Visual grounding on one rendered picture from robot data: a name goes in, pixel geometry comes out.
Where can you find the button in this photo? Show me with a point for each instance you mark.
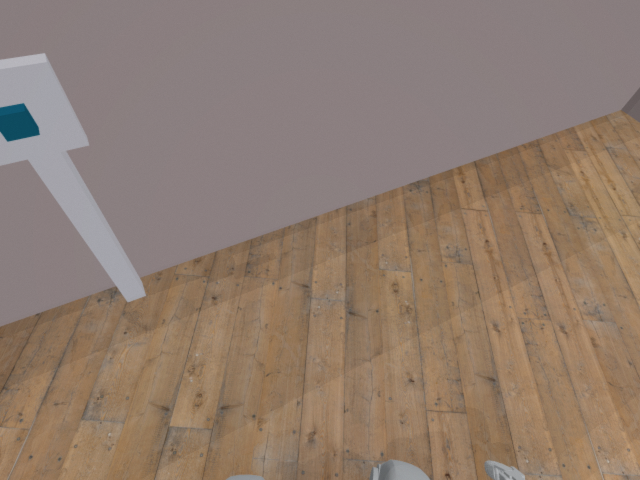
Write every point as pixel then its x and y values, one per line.
pixel 17 123

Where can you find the panel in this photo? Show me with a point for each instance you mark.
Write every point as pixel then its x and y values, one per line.
pixel 31 80

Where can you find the right robot hand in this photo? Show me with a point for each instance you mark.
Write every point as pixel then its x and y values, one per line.
pixel 499 471

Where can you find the right robot thigh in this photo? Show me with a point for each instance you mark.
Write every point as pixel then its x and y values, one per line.
pixel 397 470

